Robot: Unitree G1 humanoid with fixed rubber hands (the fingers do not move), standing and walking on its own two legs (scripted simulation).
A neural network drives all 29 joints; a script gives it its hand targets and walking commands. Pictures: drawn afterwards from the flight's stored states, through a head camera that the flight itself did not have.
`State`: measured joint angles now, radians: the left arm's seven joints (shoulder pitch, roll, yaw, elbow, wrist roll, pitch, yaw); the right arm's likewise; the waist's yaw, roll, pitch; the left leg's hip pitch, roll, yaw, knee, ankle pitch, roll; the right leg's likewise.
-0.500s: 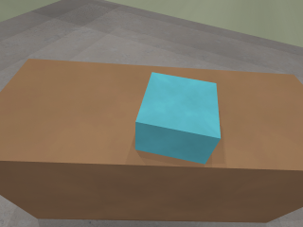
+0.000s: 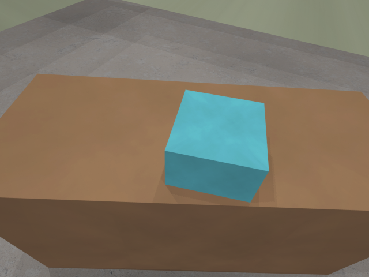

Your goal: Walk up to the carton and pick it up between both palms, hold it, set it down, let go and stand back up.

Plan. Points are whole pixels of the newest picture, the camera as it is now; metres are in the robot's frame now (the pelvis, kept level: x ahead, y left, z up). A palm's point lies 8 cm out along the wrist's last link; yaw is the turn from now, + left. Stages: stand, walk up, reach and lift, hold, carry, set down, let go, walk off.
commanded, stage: stand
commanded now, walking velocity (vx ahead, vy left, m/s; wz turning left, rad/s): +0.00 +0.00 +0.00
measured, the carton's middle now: (215, 142) +0.47 -0.08 +0.01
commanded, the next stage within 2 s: none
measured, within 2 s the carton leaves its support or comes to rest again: neither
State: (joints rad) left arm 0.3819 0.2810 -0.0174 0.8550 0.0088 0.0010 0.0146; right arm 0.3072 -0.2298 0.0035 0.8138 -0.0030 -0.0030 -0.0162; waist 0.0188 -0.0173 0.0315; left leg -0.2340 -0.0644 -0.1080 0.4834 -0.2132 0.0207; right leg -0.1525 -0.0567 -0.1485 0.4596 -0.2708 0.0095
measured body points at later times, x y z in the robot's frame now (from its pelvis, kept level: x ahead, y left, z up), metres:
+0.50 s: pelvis +0.00 +0.00 +0.00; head +0.01 +0.00 +0.45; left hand +0.00 +0.26 -0.14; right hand +0.07 -0.26 -0.13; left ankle +0.03 +0.11 -0.74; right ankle -0.01 -0.12 -0.74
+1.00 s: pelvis +0.01 -0.01 +0.00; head +0.03 -0.01 +0.45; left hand +0.01 +0.25 -0.14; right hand +0.07 -0.26 -0.13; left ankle +0.03 +0.11 -0.74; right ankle -0.02 -0.12 -0.74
